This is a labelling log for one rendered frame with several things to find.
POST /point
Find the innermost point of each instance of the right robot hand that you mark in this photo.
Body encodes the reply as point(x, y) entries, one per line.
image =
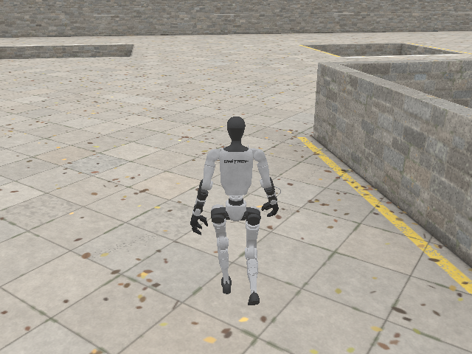
point(267, 206)

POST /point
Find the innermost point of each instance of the left robot thigh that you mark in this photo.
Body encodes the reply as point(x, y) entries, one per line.
point(218, 216)

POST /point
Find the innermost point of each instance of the robot right upper arm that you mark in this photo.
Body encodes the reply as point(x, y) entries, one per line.
point(259, 156)

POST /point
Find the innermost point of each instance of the robot left upper arm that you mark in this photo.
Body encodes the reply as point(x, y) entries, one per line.
point(209, 168)

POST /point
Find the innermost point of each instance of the right robot foot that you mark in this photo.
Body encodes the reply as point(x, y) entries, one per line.
point(254, 299)

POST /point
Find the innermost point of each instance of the left robot hand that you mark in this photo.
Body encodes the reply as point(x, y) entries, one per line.
point(194, 223)

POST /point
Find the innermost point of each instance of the robot left forearm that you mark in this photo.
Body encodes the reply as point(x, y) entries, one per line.
point(200, 200)

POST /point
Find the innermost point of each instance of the robot right forearm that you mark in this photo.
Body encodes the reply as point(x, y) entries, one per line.
point(271, 195)

